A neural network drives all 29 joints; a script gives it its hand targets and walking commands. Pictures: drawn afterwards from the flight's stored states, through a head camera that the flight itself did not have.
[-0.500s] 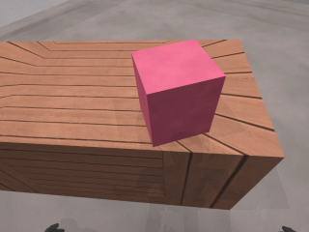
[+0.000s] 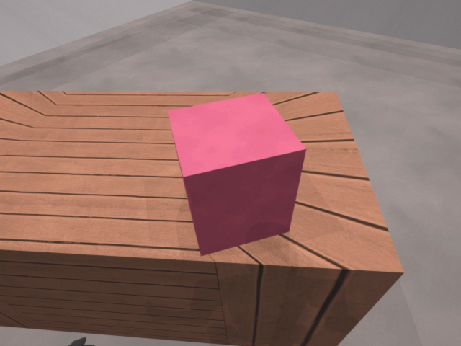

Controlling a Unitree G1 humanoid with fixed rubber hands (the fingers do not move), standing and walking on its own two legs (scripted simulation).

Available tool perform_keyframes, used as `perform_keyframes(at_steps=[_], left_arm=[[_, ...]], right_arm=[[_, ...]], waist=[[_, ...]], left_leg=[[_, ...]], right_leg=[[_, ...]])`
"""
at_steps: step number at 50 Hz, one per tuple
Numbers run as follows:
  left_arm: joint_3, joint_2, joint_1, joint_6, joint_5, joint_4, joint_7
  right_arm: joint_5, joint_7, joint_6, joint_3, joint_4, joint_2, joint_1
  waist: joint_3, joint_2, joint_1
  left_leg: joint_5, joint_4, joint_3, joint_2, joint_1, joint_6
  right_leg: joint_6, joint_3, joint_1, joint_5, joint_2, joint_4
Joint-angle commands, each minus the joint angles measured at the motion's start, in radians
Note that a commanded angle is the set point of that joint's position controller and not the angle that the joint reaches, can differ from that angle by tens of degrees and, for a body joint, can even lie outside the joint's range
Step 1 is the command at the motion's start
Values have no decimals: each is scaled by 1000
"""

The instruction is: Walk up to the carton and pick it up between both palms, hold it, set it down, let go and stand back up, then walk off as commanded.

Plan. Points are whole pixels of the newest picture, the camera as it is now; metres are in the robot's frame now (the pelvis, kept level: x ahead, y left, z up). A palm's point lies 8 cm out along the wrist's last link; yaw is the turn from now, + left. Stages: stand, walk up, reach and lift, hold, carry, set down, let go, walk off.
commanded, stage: walk up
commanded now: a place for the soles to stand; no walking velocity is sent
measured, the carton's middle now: (232, 175) +0.47 +0.02 +0.04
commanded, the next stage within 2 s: reach and lift in 1.94 s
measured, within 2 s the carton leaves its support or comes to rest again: neither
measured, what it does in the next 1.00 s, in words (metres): steps on the spot: left foot, then right foot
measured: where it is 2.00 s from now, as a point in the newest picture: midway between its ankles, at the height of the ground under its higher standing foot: outside the picture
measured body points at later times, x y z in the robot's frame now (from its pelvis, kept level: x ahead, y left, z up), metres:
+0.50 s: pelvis +0.06 +0.02 +0.01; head +0.06 +0.01 +0.46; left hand +0.14 +0.36 -0.08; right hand +0.14 -0.31 -0.10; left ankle +0.10 +0.16 -0.72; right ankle +0.05 -0.10 -0.72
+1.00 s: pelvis +0.04 +0.02 +0.01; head +0.05 +0.00 +0.46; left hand +0.12 +0.36 -0.08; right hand +0.16 -0.30 -0.10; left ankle +0.10 +0.16 -0.72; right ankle +0.03 -0.11 -0.72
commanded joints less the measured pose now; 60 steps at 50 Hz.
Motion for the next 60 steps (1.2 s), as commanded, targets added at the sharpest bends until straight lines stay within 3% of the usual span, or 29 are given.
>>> perform_keyframes(at_steps=[1, 3, 4, 7, 8, 9, 12, 14, 17, 19, 20, 22, 23, 24, 25, 26, 27, 29, 31, 33, 36, 39, 41, 43, 44, 46, 48, 52, 60], left_arm=[[127, 337, 126, -26, 36, -34, 50], [98, 255, 99, -44, 24, -50, 51], [89, 236, 106, -50, 17, -60, 54], [65, 190, 168, -57, 1, -69, 70], [66, 196, 182, -56, -2, -70, 76], [62, 187, 187, -54, -8, -72, 80], [62, 213, 185, -41, -5, -72, 85], [55, 207, 187, -32, -1, -73, 89], [52, 206, 176, -15, -2, -73, 88], [52, 214, 141, -5, -3, -87, 83], [51, 221, 110, 0, -3, -90, 81], [38, 199, 67, 13, -4, -96, 77], [24, 161, 60, 16, -5, -99, 76], [11, 119, 64, 20, -14, -101, 74], [3, 103, 75, 28, -22, -88, 75], [0, 125, 83, 37, -16, -69, 74], [8, 143, 106, 38, -13, -46, 72], [18, 159, 92, 29, -3, -14, 66], [25, 143, 85, 26, -1, -1, 61], [25, 134, 63, 26, 0, 2, 60], [19, 121, 80, 16, 0, 32, 67], [24, 147, 89, -1, 15, 64, 78], [25, 191, 21, -5, 18, 68, 82], [21, 201, -53, -7, 19, 57, 73], [22, 196, -69, -4, 21, 53, 68], [17, 168, -62, -3, 17, 66, 62], [17, 166, -58, -4, 16, 73, 60], [17, 165, -79, -3, 13, 83, 62], [14, 167, -104, 9, 9, 97, 66]], right_arm=[[-24, 2, 41, -66, -68, -200, 13], [-16, 16, 38, -64, -62, -169, 15], [-16, 17, 37, -61, -56, -156, 31], [-20, 14, 55, -53, -49, -115, 22], [-14, 10, 62, -47, -51, -108, 3], [-10, 8, 66, -44, -57, -107, -9], [-3, -2, 77, -43, -58, -108, -54], [-10, 0, 76, -43, -61, -100, -79], [-5, 1, 67, -37, -54, -94, -92], [-13, -2, 57, -39, -43, -92, -89], [-21, -4, 57, -45, -36, -96, -77], [-26, -7, 45, -51, -7, -100, -26], [-33, -11, 36, -56, 0, -125, -21], [-43, -14, 28, -62, -6, -166, -41], [-39, -15, 23, -52, -30, -180, -100], [-39, -14, 22, -46, -40, -185, -135], [-36, -12, 23, -43, -51, -186, -178], [-36, -5, 26, -33, -52, -158, -203], [-35, -4, 25, -27, -57, -146, -178], [-31, -3, 30, -34, -49, -156, -156], [-19, -3, 44, -33, -55, -153, -188], [0, -5, 50, -17, -55, -108, -236], [12, -4, 49, -9, -41, -95, -217], [1, 2, 54, -15, -11, -91, -188], [-4, 3, 54, -19, 3, -109, -179], [-7, 6, 51, -22, 12, -120, -204], [-9, 8, 51, -20, 14, -115, -213], [-11, 9, 50, -14, 40, -114, -198], [-17, 3, 41, -10, 68, -119, -228]], waist=[[77, -59, 32], [123, -57, 5], [113, -75, 0], [71, -74, 7], [62, -74, 7], [45, -102, 12], [71, -145, 19], [77, -173, 31], [52, -209, 47], [22, -185, 42], [25, -152, 24], [9, -110, -17], [19, -26, -23], [-1, 128, -8], [23, 188, 17], [54, 177, 18], [66, 211, 22], [86, 240, 16], [62, 255, -1], [28, 244, -17], [-21, 242, -1], [-71, 126, 27], [-33, 31, -11], [18, -12, -34], [36, -58, -39], [28, -61, -21], [27, -109, -17], [5, -118, -13], [-54, 35, 1]], left_leg=[[-111, 479, -26, -48, -452, 48], [-14, 470, -37, -10, -412, 44], [15, 448, -22, -7, -389, 39], [102, 378, 3, -31, -343, 18], [116, 346, 13, -37, -336, 14], [133, 339, 30, -39, -326, 16], [141, 274, 37, -22, -319, 16], [133, 209, 54, -18, -299, 14], [130, 104, 74, -23, -249, 20], [144, 55, 93, -24, -181, 18], [152, -3, 94, -26, -130, 24], [249, -164, 89, -40, -3, 42], [274, -211, 21, 7, 29, 59], [273, -275, -172, 138, -6, 92], [156, -332, -341, 225, -85, 142], [17, -355, -350, 243, -159, 165], [-8, -349, -318, 242, -213, 192], [15, -336, -213, 162, -236, 153], [71, -320, -189, 116, -179, 123], [156, -284, -180, 99, -96, 118], [262, -209, -138, 90, -38, 112], [393, -102, -72, 66, -70, 69], [297, -87, -35, 18, -65, 34], [144, -154, -31, 8, -39, 37], [132, -169, -50, 21, -33, 39], [113, -181, -71, 33, -30, 51], [129, -164, -49, 20, -32, 43], [216, -179, -34, 18, -24, 26], [376, -190, -34, 46, -12, 32]], right_leg=[[-116, 623, 199, -454, -369, -471], [-82, 422, 150, -80, -283, -416], [-85, 348, 147, 106, -257, -378], [-86, 204, 193, 623, -223, -269], [-77, 180, 216, 749, -217, -236], [-64, 160, 217, 777, -202, -222], [-67, 146, 182, 723, -213, -206], [-99, 146, 168, 685, -212, -188], [-116, 139, 191, 618, -193, -126], [-138, 150, 152, 528, -214, -104], [-136, 158, 119, 466, -218, -87], [-89, 134, 30, 247, -177, -43], [-53, 132, -22, 124, -151, -11], [-14, 86, -30, -59, -65, 64], [9, 53, -39, -246, 9, 90], [11, 66, -12, -344, -14, 131], [14, 81, 25, -346, -30, 128], [12, 44, 66, -280, -15, 58], [25, 30, 56, -214, -6, 14], [31, 22, 45, -188, 10, -37], [40, 3, 95, -103, 8, -191], [27, 74, 205, 64, -53, -262], [-10, 204, 129, 109, -156, -289], [-23, 210, 27, -56, -156, -294], [-9, 200, -3, -113, -143, -300], [0, 186, 0, -167, -111, -312], [-4, 196, 2, -183, -122, -343], [-5, 183, 56, -61, -126, -309], [0, 154, 141, 92, -111, -240]])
